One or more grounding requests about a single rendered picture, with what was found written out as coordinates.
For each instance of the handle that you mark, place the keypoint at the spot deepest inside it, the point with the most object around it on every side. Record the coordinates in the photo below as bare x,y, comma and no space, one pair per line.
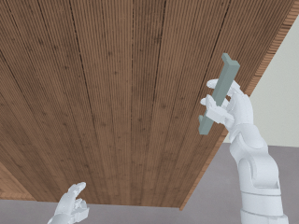
222,87

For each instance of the wardrobe door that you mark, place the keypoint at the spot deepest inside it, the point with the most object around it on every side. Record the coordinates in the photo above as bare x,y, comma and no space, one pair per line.
108,92
8,182

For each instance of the robot right forearm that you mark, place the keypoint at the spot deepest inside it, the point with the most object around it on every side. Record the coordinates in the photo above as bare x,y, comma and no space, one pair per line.
258,177

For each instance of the robot left hand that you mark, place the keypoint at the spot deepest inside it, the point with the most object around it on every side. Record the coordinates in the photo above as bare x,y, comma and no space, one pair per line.
76,209

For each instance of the robot left forearm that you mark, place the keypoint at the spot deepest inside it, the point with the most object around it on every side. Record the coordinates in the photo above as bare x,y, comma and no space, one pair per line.
60,219

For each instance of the robot right hand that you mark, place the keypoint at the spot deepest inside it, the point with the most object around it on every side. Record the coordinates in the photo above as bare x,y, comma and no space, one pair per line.
237,111

